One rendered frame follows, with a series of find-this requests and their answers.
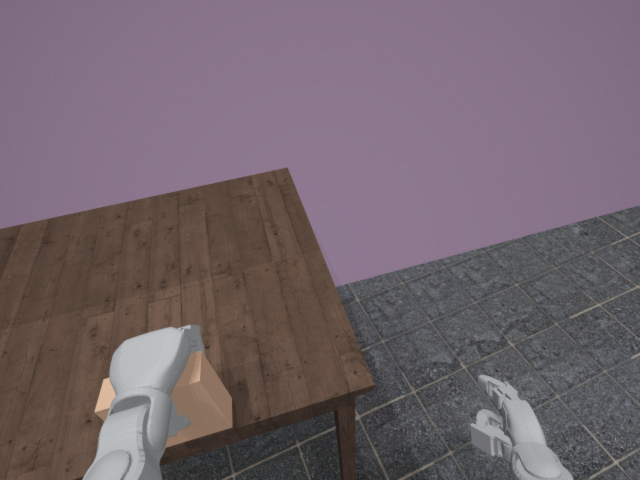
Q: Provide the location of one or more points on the right robot forearm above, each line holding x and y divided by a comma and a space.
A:
535, 461

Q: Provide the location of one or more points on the right robot hand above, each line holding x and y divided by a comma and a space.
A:
496, 435

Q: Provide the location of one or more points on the table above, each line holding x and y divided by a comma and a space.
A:
239, 258

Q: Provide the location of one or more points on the left robot hand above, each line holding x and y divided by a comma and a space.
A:
156, 360

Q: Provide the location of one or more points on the sponge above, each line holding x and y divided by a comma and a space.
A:
199, 395

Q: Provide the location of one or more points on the left robot forearm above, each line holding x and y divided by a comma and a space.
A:
133, 438

